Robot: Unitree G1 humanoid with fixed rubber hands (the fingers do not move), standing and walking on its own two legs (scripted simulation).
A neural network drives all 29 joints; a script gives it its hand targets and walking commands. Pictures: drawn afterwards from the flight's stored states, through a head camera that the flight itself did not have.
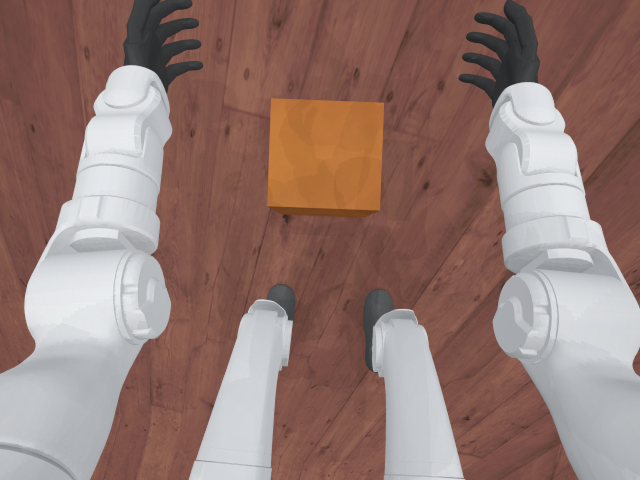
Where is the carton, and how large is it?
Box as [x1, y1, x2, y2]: [267, 98, 383, 217]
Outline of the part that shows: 271,98 267,205 279,213 284,214 364,217 379,210 383,103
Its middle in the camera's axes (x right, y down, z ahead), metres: +0.01 -0.16 +0.83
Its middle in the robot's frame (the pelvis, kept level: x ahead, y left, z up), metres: +0.51 +0.03 -0.52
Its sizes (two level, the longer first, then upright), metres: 0.210 0.200 0.250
